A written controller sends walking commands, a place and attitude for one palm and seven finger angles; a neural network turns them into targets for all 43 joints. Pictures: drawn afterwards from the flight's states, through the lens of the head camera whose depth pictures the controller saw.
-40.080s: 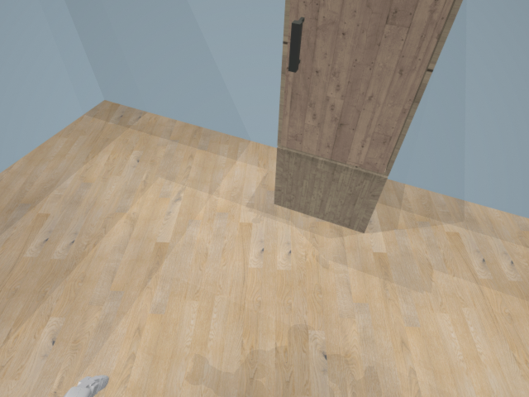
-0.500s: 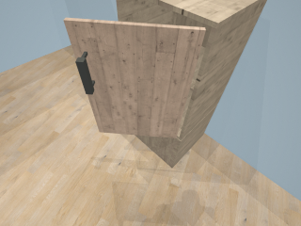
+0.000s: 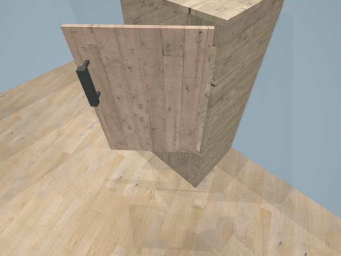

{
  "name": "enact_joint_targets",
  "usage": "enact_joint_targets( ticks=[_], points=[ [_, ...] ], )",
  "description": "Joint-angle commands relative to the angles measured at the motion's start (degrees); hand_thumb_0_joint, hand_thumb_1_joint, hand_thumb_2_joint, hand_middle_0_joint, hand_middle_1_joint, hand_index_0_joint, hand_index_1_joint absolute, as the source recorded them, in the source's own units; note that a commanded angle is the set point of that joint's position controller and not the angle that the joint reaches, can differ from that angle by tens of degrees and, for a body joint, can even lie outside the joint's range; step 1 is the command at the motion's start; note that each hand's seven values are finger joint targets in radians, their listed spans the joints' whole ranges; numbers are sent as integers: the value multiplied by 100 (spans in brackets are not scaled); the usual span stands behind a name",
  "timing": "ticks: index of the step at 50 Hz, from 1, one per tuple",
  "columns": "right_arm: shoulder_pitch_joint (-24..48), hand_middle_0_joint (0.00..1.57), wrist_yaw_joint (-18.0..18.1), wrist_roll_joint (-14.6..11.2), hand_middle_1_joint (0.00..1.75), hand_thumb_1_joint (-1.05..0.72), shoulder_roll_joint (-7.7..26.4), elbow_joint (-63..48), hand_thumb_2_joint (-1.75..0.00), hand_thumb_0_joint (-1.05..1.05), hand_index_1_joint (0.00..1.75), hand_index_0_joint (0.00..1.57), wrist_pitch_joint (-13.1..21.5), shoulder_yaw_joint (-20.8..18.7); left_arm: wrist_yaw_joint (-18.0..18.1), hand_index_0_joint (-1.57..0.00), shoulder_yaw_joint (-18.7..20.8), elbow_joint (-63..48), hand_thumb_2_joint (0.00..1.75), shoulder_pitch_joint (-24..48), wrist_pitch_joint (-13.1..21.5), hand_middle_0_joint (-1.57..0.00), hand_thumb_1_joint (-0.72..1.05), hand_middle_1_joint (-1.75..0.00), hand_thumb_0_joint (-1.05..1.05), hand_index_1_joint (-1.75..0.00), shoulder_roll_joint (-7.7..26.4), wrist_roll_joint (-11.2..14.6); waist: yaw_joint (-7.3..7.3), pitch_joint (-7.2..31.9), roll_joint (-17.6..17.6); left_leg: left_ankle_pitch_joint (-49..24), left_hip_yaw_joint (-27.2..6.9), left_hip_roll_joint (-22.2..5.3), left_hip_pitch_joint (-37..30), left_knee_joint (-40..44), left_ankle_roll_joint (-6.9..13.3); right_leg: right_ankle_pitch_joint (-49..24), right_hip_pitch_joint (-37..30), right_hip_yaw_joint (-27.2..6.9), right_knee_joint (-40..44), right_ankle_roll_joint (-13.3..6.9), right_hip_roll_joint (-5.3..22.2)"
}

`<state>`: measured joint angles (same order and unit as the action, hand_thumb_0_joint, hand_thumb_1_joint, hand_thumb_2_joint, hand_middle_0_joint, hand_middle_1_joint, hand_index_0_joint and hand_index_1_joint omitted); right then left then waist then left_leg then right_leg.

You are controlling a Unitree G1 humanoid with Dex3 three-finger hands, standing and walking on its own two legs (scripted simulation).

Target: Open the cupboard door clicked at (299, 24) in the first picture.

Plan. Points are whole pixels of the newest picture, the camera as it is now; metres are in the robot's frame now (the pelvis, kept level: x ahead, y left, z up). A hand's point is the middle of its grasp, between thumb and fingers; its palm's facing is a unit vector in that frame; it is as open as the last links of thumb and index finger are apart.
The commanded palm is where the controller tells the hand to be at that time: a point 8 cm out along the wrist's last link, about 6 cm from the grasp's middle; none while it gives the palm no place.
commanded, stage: shuffle to correct the standing spot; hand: left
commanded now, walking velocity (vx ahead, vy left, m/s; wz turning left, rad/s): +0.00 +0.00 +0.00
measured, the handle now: (90, 83) +0.59 +0.30 +0.06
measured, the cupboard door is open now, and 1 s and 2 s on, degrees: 40 40 40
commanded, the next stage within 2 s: come to a stop and stand still in 0.80 s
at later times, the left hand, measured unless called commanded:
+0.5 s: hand out of the picture +0.01 +0.21 -0.19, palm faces +0.05 -0.97 -0.24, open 7.4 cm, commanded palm none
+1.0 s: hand out of the picture +0.04 +0.30 -0.20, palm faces +0.10 -0.96 -0.26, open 7.4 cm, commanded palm none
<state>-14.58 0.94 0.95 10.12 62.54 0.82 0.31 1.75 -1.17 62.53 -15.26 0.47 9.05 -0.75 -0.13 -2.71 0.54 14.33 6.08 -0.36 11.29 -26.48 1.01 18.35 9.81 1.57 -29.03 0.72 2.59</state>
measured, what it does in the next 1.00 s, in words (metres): steps to the left: left foot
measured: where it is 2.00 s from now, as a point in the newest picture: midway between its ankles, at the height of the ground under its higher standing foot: outside the picture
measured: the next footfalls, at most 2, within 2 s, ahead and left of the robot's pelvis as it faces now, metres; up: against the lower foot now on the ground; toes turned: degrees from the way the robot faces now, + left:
left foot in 0.92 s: +0.07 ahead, +0.21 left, +0.00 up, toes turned +4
right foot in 1.26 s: +0.06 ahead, +0.01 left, +0.00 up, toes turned -1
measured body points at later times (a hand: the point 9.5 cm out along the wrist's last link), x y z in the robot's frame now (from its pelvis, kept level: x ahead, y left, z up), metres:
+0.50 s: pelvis +0.02 +0.01 -0.01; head +0.05 +0.02 +0.44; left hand +0.01 +0.26 -0.17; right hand +0.05 -0.22 -0.16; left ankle +0.00 +0.11 -0.74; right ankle -0.03 -0.11 -0.73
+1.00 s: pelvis +0.04 +0.09 -0.02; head +0.07 +0.12 +0.43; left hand +0.04 +0.36 -0.18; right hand +0.15 -0.14 -0.15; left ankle +0.07 +0.21 -0.74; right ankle -0.02 -0.05 -0.70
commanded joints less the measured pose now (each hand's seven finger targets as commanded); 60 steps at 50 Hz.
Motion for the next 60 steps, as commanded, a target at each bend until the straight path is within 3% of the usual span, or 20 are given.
enact_joint_targets(
  ticks=[1, 10, 15, 19, 22, 24, 27, 28, 29, 30, 31, 34, 37, 43, 44, 45, 46, 48, 52, 60],
  points=[
    [-148, 20, 42, -31, 30, -90, 556, -152, -90, 0, 30, 20, 117, -92, 45, -20, 144, -181, 90, -303, 118, -20, 90, -30, 0, -30, 786, -3, -11, 45, -199, -896, -556, -569, -233, 448, 102, -1269, 257, -448, 622, -251, 377],
    [-83, 20, -10, -10, 30, -90, 457, -250, -90, 0, 30, 20, -42, -111, 41, -20, 292, -219, 90, -398, 61, -20, 90, -30, 0, -30, 1043, -27, -94, -197, -502, 106, -197, -246, 320, -106, -87, -567, 254, -1057, 982, -563, 929],
    [-85, 20, -17, -5, 30, -90, 443, -382, -90, 0, 30, 20, -77, -166, 66, -20, 426, -333, 90, -423, 33, -20, 90, -30, 0, -30, 1161, -48, -124, -281, -777, 152, -110, -181, 510, -414, -134, -1401, 228, -1257, 854, -780, 1299],
    [-399, 20, -9, 0, 30, -90, 607, -388, -90, 0, 30, 20, -32, -216, 74, -20, 480, -479, 90, -312, -45, -20, 90, -30, 0, -30, 1031, -66, -35, 32, -148, -1136, -344, -452, -167, -77, 30, -1314, 471, -513, -3, -476, 775],
    [-652, 20, 42, 22, 30, -90, 890, -418, -90, 0, 30, 20, -51, -275, 76, -20, 405, -661, 90, -87, -127, -20, 90, -30, 0, -30, 663, -84, 19, 12, 1147, -2272, -1365, -1283, -480, 486, 788, 1028, 1234, 345, -1264, -168, -7],
    [-624, 20, 56, 31, 30, -90, 845, -530, -90, 0, 30, 20, -62, -268, 69, -20, 383, -744, 90, 30, -160, -20, 90, -30, 0, -30, 584, -62, 21, 2, 1101, -2580, -1506, -1416, -461, 602, 1086, 1638, 1503, 270, -1920, -200, 53],
    [-228, 20, 52, 43, 30, -90, 818, -719, -90, 0, 30, 20, -76, -266, 40, -20, 389, -652, 90, -296, -106, -20, 90, -30, 0, -30, 476, -68, -241, 332, 568, -2918, -1023, -1163, -161, 76, 937, 643, 679, 373, -997, -222, 127],
    [-66, 20, 49, 21, 30, -90, 840, -787, -90, 0, 30, 20, -81, -276, 49, -20, 413, -566, 90, -601, -78, -20, 90, -30, 0, -30, 515, -74, -419, 454, 264, -2487, -840, -973, 153, -274, 725, -266, 120, 305, -310, -225, 216],
    [22, 20, 34, -25, 30, -90, 729, -867, -90, 0, 30, 20, -75, -290, 86, -20, 471, -484, 90, -864, -23, -20, 90, -30, 0, -30, 799, -99, -509, 546, -550, -1520, -460, -579, 844, -889, 382, -1231, -583, -501, 264, -412, 876],
    [152, 20, -6, -36, 30, -90, 521, -1043, -90, 0, 30, 20, -87, -283, 121, -20, 578, -447, 90, -1123, 15, -20, 90, -30, 0, -30, 1292, -116, -572, 455, -1719, 639, 8, 78, 1934, -1769, -24, -2800, -1177, -2049, 736, -931, 2217],
    [314, 20, 4, 7, 30, -90, 604, -1119, -90, 0, 30, 20, -143, -301, 133, -20, 598, -446, 90, -1304, 48, -20, 90, -30, 0, -30, 1433, -69, -633, 414, -1325, 1917, -336, 56, 2160, -2725, -153, -3945, -1101, -2378, 864, -1481, 2831],
    [403, 20, -79, 22, 30, -90, 518, -1027, -90, 0, 30, 20, -217, -329, 169, -20, 571, -612, 90, -704, 55, -20, 90, -30, 0, -30, 1201, -114, -395, -57, -1287, 1384, -708, -160, 2567, -3778, -209, -3564, -548, -1463, 766, -1343, 2215],
    [424, 20, -199, -12, 30, -90, 368, -1053, -90, 0, 30, 20, -241, -318, 128, -20, 607, -804, 90, -291, 73, -20, 90, -30, 0, -30, 1241, -148, -232, -50, -1254, 869, -403, -203, 2093, -3025, -304, -3239, -83, -544, 706, -978, 1757],
    [91, 20, -218, -57, 30, -90, 373, -1040, -90, 0, 30, 20, -150, -336, 59, -20, 758, -910, 90, -56, -35, -20, 90, -30, 0, -30, 1613, -142, -73, 290, -1204, -102, 310, 179, 261, -617, -336, -2174, 597, -133, 7, -553, 1404],
    [-189, 20, -194, -42, 30, -90, 492, -934, -90, 0, 30, 20, -107, -361, 54, -20, 741, -925, 90, -83, -76, -20, 90, -30, 0, -30, 1503, -131, 35, 475, -804, -588, 314, 125, -341, -39, -315, -1955, 735, -9, -563, -405, 1185],
    [-489, 20, -146, -17, 30, -90, 873, -879, -90, 0, 30, 20, -68, -446, 39, -20, 696, -978, 90, -152, -121, -20, 90, -30, 0, -30, 1259, -95, 153, 816, 139, -1560, -214, -476, -1079, 30, -96, -971, 1207, 298, -1435, -185, 802],
    [-832, 20, -109, 13, 30, -90, 1375, -894, -90, 0, 30, 20, -59, -564, 37, -20, 607, -1133, 90, -59, -183, -20, 90, -30, 0, -30, 807, -75, 306, 907, 1705, -3045, -2018, -1813, -1109, 392, 595, 2011, 2074, 572, -2864, 104, 88],
    [-577, 20, -12, 55, 30, -90, 1278, -1032, -90, 0, 30, 20, -100, -471, 107, -20, 523, -1229, 90, 105, -233, -20, 90, -30, 0, -30, 630, -55, 242, 587, 960, -2666, -2041, -2163, -104, 751, 1274, 1943, 2035, -156, -3878, -96, 171],
    [241, 20, 86, 83, 30, -90, 914, -1068, -90, 0, 30, 20, 105, -312, -10, -20, 483, -814, 90, -180, -133, -20, 90, -30, 0, -30, 725, -54, -124, 534, 777, -2746, -1420, -1515, 218, 738, 947, 788, 1461, -257, -3103, -59, 188],
    [-93, 20, 130, 93, 30, -90, 983, -738, -90, 0, 30, 20, -63, -399, -86, -20, 390, -797, 90, -141, -213, -20, 90, -30, 0, -30, 459, -25, 39, 524, 488, -1554, -1560, -1666, 239, 729, 843, 464, 450, 33, -723, -109, -96]
  ],
)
